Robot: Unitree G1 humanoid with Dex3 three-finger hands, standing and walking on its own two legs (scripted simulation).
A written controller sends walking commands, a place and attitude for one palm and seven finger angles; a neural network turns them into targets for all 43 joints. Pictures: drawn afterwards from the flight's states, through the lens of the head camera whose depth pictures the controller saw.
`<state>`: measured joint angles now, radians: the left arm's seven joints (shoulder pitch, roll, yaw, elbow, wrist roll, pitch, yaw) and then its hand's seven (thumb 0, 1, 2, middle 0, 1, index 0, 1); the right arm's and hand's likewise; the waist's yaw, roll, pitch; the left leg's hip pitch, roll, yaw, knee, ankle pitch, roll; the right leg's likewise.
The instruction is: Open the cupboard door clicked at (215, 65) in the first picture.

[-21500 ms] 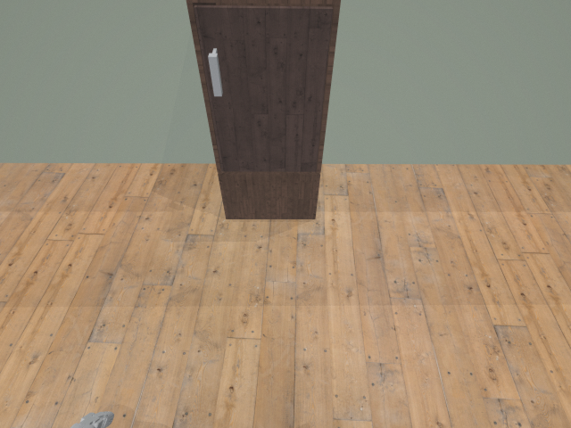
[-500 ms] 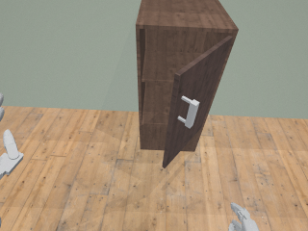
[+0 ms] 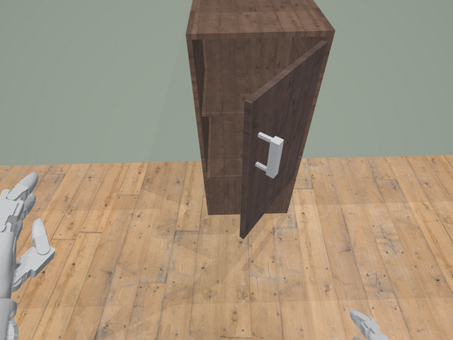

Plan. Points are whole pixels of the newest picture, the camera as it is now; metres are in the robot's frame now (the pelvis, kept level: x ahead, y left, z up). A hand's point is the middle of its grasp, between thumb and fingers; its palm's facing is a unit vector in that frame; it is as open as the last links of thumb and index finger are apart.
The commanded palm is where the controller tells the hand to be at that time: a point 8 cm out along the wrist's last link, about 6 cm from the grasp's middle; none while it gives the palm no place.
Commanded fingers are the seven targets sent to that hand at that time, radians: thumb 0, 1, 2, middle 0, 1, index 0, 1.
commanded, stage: let the arm hang, fingers relaxed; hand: left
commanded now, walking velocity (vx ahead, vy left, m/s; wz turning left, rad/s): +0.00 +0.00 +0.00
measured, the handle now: (267, 154) +0.56 -0.07 -0.03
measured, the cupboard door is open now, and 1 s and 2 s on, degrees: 51 51 51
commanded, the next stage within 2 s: look to check the result in 1.06 s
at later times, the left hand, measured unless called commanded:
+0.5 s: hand out of the picture -0.06 +0.17 -0.17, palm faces +0.04 -0.97 -0.22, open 7.2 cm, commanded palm none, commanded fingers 0.00 0.90 0.90 -0.20 -0.30 -0.20 -0.30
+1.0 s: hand out of the picture +0.00 +0.14 -0.17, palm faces +0.04 -0.99 -0.15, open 7.3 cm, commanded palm none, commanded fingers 0.00 0.90 0.90 -0.20 -0.30 -0.20 -0.30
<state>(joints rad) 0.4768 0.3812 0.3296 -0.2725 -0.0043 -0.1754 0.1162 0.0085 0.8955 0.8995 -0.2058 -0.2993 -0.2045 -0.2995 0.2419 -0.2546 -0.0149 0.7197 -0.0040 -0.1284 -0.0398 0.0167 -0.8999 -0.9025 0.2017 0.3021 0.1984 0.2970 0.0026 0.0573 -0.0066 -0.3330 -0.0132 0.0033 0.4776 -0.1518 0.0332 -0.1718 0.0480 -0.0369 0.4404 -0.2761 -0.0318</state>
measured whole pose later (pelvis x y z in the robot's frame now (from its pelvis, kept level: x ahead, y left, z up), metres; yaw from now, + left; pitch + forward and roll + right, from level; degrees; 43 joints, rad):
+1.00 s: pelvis +0.01 -0.01 +0.00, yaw +0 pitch -2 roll +0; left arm 0.31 0.09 0.00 1.15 0.01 -0.01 0.04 0.01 0.92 0.90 -0.20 -0.30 -0.20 -0.30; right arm 0.29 -0.12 0.00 1.15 -0.03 0.00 -0.04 0.01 -0.91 -0.90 0.20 0.30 0.20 0.30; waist -0.01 0.00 0.03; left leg -0.24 -0.03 0.01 0.42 -0.15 0.03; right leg -0.09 0.03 -0.03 0.41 -0.29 -0.04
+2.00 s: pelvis +0.03 -0.01 +0.00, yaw -6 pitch +0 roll +0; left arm 0.29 0.14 0.05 1.09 0.02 0.04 0.02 0.00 0.91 0.90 -0.20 -0.30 -0.20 -0.30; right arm 0.23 -0.15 -0.04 1.08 -0.03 0.03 -0.05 0.01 -0.91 -0.90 0.20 0.30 0.20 0.30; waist 0.00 0.00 0.07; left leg -0.27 0.02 0.09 0.51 -0.24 0.02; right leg -0.15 0.07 0.05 0.50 -0.34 -0.05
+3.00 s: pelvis +0.10 -0.01 +0.00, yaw -40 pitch +2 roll -3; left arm 0.16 0.28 0.10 0.88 0.03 0.06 -0.03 0.01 0.91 0.90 -0.20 -0.30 -0.19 -0.30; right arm 0.22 -0.20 -0.02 0.86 -0.04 0.01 -0.04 0.01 -0.90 -0.90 0.20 0.30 0.20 0.30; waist 0.02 0.00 0.13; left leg -0.23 0.10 0.09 0.52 -0.31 0.00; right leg -0.47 -0.02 -0.03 0.96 -0.46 0.05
